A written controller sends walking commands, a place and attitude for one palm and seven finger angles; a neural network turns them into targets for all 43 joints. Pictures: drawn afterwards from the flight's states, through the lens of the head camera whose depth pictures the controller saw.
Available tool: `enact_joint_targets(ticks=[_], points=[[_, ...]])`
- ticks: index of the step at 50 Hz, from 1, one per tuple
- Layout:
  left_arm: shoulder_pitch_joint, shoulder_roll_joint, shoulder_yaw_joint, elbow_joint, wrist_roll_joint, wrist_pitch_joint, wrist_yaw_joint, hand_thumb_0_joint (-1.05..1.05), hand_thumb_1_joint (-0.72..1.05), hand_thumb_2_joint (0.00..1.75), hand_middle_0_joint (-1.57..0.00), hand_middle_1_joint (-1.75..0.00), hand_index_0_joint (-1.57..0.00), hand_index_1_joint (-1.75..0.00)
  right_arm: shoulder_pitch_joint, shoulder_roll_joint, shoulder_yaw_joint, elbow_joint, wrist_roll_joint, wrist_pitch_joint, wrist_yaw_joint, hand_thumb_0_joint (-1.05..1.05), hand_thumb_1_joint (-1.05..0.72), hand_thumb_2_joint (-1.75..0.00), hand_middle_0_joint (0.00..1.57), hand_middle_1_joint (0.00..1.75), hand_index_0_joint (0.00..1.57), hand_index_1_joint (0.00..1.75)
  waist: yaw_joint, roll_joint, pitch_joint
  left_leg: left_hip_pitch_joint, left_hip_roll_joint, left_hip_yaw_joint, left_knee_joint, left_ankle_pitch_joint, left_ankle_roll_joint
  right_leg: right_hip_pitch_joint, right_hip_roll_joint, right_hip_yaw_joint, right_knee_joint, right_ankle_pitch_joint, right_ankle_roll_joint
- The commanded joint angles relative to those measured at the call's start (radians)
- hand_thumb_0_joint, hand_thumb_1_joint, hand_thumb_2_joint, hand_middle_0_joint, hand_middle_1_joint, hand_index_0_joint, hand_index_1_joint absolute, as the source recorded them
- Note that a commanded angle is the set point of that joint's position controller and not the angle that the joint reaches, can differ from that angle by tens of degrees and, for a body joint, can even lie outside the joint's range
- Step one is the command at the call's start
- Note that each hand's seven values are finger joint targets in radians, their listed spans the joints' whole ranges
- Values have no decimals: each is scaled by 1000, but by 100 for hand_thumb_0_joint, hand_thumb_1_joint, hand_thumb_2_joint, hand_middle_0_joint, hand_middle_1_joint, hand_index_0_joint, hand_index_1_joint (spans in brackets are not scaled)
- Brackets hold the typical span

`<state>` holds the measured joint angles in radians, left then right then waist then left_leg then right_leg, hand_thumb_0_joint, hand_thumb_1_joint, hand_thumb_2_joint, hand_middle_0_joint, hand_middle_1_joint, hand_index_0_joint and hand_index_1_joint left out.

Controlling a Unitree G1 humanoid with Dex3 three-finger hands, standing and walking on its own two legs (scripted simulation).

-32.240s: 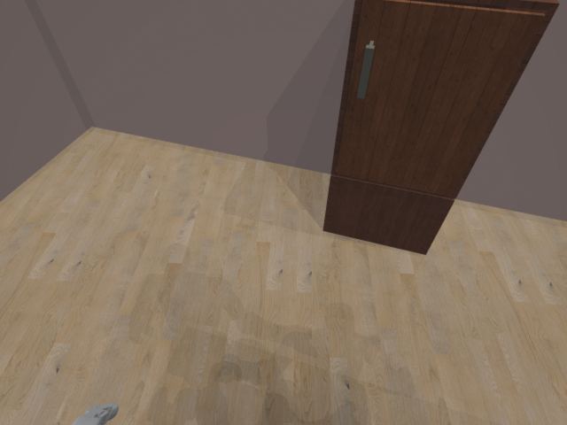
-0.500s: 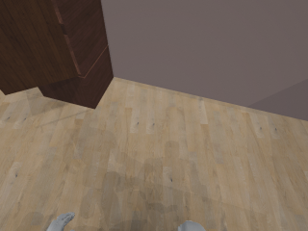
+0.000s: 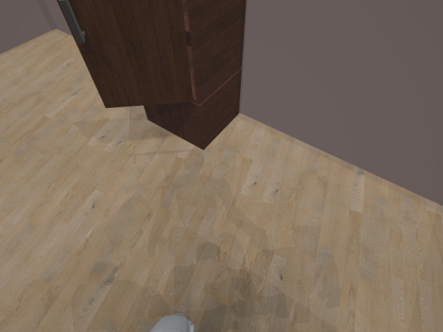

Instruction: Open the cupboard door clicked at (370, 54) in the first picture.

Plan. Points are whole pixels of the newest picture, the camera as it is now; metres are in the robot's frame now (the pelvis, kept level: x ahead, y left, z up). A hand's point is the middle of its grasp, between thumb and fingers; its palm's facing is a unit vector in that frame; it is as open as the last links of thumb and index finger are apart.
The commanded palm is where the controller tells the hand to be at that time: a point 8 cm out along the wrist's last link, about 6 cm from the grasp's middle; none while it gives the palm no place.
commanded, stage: turn to face it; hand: left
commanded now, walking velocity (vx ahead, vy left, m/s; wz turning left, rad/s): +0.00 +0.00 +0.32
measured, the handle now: (74, 18) +1.03 +0.58 +0.03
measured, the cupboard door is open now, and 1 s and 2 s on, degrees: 41 41 41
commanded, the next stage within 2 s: take the last steps up to it in 0.22 s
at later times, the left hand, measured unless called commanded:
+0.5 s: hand out of the picture +0.06 +0.23 -0.16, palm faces +0.16 -0.96 -0.23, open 7.4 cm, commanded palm none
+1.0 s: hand out of the picture -0.01 +0.27 -0.20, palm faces +0.37 -0.91 -0.18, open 7.4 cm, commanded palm none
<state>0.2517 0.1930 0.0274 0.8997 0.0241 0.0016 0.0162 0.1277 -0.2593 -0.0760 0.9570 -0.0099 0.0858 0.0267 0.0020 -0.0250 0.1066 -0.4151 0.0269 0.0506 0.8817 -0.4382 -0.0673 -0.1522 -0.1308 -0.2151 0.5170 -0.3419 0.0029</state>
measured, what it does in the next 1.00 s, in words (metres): steps to the left, turning left: left foot, then right foot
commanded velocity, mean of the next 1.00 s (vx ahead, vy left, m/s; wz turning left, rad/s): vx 0.21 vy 0.09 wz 0.17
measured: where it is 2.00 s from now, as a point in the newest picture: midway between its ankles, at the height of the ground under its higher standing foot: (172, 267)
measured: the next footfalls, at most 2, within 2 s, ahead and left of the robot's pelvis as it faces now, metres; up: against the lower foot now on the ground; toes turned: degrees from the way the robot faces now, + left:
left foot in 0.10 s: +0.04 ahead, +0.13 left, +0.00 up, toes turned +7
right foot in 0.52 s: +0.05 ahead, -0.10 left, +0.00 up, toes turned +5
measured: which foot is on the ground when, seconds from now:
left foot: up 0.00-0.08, down 0.10-0.52, up 0.54-0.92, down 0.94-1.00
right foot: down 0.00-0.10, up 0.12-0.50, down 0.52-0.94, up 0.96-1.00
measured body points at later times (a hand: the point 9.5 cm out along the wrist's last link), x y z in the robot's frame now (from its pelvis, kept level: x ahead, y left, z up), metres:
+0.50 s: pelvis +0.01 +0.02 +0.00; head +0.04 +0.02 +0.44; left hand +0.05 +0.28 -0.14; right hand +0.10 -0.20 -0.16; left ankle +0.01 +0.13 -0.74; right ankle +0.00 -0.11 -0.73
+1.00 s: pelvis +0.12 +0.13 -0.03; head +0.16 +0.16 +0.42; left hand -0.03 +0.32 -0.18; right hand +0.30 -0.07 -0.16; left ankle +0.17 +0.25 -0.74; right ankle +0.02 -0.08 -0.69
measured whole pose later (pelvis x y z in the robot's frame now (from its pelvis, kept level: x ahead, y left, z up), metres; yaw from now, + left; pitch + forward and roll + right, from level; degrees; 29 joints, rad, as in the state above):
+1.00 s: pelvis +0.12 +0.13 -0.03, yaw +17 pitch +0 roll +1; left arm 0.42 0.18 0.04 1.13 0.02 -0.01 0.00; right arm 0.12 -0.20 -0.04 0.97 -0.02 -0.04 0.02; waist 0.04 -0.04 0.09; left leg -0.45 0.03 0.12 0.69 -0.21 0.04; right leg -0.16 -0.19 -0.07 0.93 -0.54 0.05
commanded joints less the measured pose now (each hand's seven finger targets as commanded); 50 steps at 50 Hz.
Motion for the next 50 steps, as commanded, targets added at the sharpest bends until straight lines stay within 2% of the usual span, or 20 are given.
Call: enact_joint_targets(ticks=[1,3,4,5,6,12,16,20,23,24,26,27,28,32,42,45,46,47,48,50], points=[[47,230,73,-29,7,-13,13,0,90,90,-20,-30,-20,-30,-54,-30,3,-98,2,-46,-3,0,-90,-90,20,30,20,30,23,-174,-117,57,-31,55,-192,29,25,80,-232,144,-58,654,-104],[25,219,74,-24,-4,-10,7,0,90,90,-20,-30,-20,-30,26,-58,-3,-76,-3,-59,-6,0,-90,-90,20,30,20,30,-30,-119,-150,258,-33,46,-409,221,46,-23,-189,86,82,563,-37],[22,180,67,-39,-13,-5,3,0,90,90,-20,-30,-20,-30,96,-145,-22,-61,-10,-71,-12,0,-90,-90,20,30,20,30,-67,78,-225,431,120,-128,-474,446,106,-166,-115,26,263,332,22],[-15,109,41,-76,-20,1,-2,0,90,90,-20,-30,-20,-30,164,-245,-46,-55,-12,-73,-23,0,-90,-90,20,30,20,30,-100,332,-240,494,369,-452,-507,872,258,-381,13,52,473,-302,82],[-50,131,42,-81,-14,19,9,0,90,90,-20,-30,-20,-30,174,-250,-39,-43,-10,-63,-35,0,-90,-90,20,30,20,30,-94,211,-241,429,404,-408,-482,911,325,-361,3,184,552,-335,58],[1,121,49,5,-5,37,-5,0,90,90,-20,-30,-20,-30,20,-133,5,-78,-10,-82,-59,0,-90,-90,20,30,20,30,-2,166,-117,259,220,-222,-547,686,238,-346,27,215,596,-76,64],[-2,105,42,9,-6,36,-3,0,90,90,-20,-30,-20,-30,51,-125,6,-64,-10,-84,-57,0,-90,-90,20,30,20,30,-1,135,-149,285,214,-221,-554,635,243,-311,43,201,490,-65,68],[-55,86,40,-19,-2,20,-15,0,90,90,-20,-30,-20,-30,79,-121,-1,-47,-18,-81,-46,0,-90,-90,20,30,20,30,-20,196,-122,227,185,-276,-590,250,248,-231,79,156,291,-121,52],[30,93,47,5,-2,-2,-25,0,90,90,-20,-30,-20,-30,54,-128,-8,-46,-12,-79,-39,0,-90,-90,20,30,20,30,29,155,-116,95,140,-281,-534,39,217,-17,118,116,58,-43,41],[106,103,57,29,0,-10,-23,0,90,90,-20,-30,-20,-30,32,-107,-9,-52,-8,-79,-37,0,-90,-90,20,30,20,30,72,96,-114,-24,81,-242,-435,-51,181,137,98,135,-75,-2,32],[227,251,86,49,13,-24,-4,0,90,90,-20,-30,-20,-30,-35,-16,8,-111,-4,-86,-22,0,-90,-90,20,30,20,30,147,-346,-48,-374,-90,-54,55,-191,71,247,-352,708,-378,-319,-119],[189,237,77,36,1,-28,3,0,90,90,-20,-30,-20,-30,-67,-81,-6,-118,-20,-80,-12,0,-90,-90,20,30,20,30,114,-211,24,-378,-20,-136,204,-97,70,91,-393,725,-436,-395,-157],[109,213,79,22,-2,-31,4,0,90,90,-20,-30,-20,-30,-40,-70,-11,-112,-21,-74,-3,0,-90,-90,20,30,20,30,63,-102,31,-357,6,-128,234,-5,65,54,-375,643,-440,-388,-156],[80,112,49,48,-7,-70,-2,0,90,90,-20,-30,-20,-30,23,-31,-8,-38,-17,-66,13,0,-90,-90,20,30,20,30,16,-181,30,-289,38,-86,260,213,23,45,-202,292,-368,97,-71],[203,146,52,159,11,-77,4,0,90,90,-20,-30,-20,-30,-95,29,25,-60,-4,-93,33,0,-90,-90,20,30,20,30,56,-189,11,-161,29,56,-180,198,40,156,-218,117,-260,434,-68],[150,164,59,156,6,-68,3,0,90,90,-20,-30,-20,-30,126,-13,14,5,-12,-117,17,0,-90,-90,20,30,20,30,-55,-149,-78,230,-45,113,-363,219,77,24,-178,40,-9,565,-35],[164,131,52,149,1,-65,-5,0,90,90,-20,-30,-20,-30,296,-100,-6,54,-17,-122,3,0,-90,-90,20,30,20,30,-122,23,-201,474,14,63,-369,229,93,-80,-129,9,222,419,-12],[210,59,42,128,-14,-57,-16,0,90,90,-20,-30,-20,-30,422,-224,-41,82,-28,-132,-15,0,-90,-90,20,30,20,30,-145,339,-321,666,297,-360,-441,267,188,-345,47,-8,540,-187,36],[126,48,29,88,-13,-48,-8,0,90,90,-20,-30,-20,-30,459,-248,-43,88,-15,-120,-35,0,-90,-90,20,30,20,30,-155,329,-345,631,355,-465,-568,248,237,-417,61,134,725,-288,9],[36,33,30,71,-12,-52,-7,0,90,90,-20,-30,-20,-30,285,-174,-23,50,-19,-129,-43,0,-90,-90,20,30,20,30,-94,169,-187,406,361,-382,-610,175,265,-488,-2,181,853,-154,-19]])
